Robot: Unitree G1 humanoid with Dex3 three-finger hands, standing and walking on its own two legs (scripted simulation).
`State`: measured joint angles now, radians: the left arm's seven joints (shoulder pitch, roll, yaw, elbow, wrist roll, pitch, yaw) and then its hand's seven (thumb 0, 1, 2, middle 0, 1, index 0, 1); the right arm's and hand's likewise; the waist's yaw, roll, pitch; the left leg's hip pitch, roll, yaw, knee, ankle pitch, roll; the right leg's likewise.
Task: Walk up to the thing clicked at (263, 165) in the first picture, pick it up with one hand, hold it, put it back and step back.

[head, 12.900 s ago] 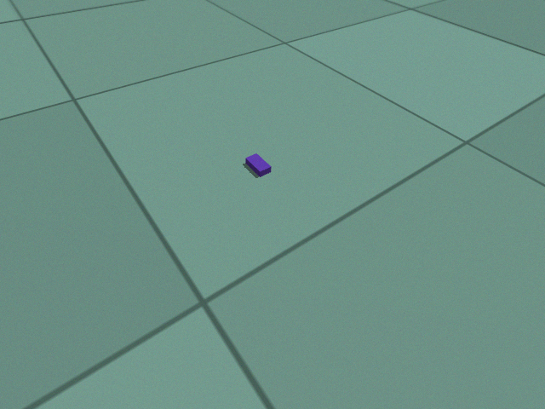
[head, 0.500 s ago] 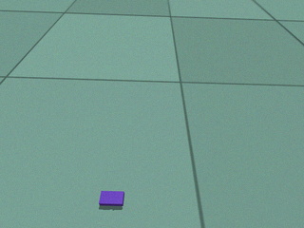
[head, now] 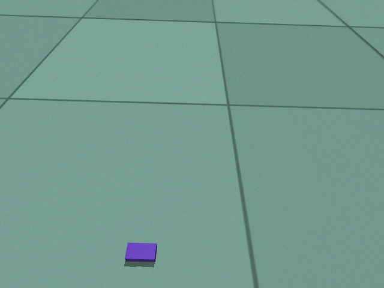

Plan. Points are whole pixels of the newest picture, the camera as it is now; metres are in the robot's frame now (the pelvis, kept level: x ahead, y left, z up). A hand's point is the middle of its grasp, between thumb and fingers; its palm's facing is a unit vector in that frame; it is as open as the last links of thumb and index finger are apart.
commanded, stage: stand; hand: left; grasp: from above
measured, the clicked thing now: (141, 252) +0.46 +0.24 -0.76
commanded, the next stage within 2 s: rise first in 0.70 s
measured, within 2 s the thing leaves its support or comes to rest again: neither
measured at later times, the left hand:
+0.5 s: hand out of the picture +0.07 +0.25 -0.16, palm faces -0.03 -0.94 -0.34, open 7.3 cm
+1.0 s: hand out of the picture +0.14 +0.25 -0.17, palm faces +0.01 -0.95 -0.32, open 8.3 cm
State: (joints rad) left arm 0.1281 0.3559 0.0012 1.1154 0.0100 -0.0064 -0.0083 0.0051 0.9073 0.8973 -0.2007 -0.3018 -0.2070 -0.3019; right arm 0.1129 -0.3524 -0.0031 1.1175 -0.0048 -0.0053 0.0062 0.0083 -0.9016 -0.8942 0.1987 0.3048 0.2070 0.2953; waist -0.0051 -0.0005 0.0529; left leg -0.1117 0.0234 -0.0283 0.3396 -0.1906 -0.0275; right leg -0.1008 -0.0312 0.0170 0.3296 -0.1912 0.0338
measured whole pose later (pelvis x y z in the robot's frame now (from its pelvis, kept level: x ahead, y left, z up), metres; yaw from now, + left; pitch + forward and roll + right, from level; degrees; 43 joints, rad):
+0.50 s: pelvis +0.00 +0.00 +0.00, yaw +0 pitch -2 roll +0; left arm 0.13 0.36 0.00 1.12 0.01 0.00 -0.01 0.01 0.91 0.90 -0.20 -0.30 -0.21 -0.30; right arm 0.12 -0.35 0.00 1.12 -0.01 -0.01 0.01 0.01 -0.90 -0.89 0.20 0.30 0.21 0.30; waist 0.00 0.00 0.05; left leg -0.11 0.02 -0.03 0.34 -0.19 -0.03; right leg -0.10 -0.03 0.02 0.33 -0.19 0.03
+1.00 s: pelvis -0.02 +0.00 -0.02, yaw +0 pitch +5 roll +0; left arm -0.05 0.34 0.12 1.08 0.06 -0.02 -0.03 0.01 0.63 0.92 -0.16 -0.59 -0.17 -0.59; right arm 0.18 -0.27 -0.02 0.84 0.03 -0.05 -0.03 0.01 -0.91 -0.90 0.20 0.30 0.21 0.30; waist -0.02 -0.02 0.03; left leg -0.39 0.03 -0.04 0.58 -0.27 -0.03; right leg -0.38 -0.02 0.01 0.56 -0.27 0.03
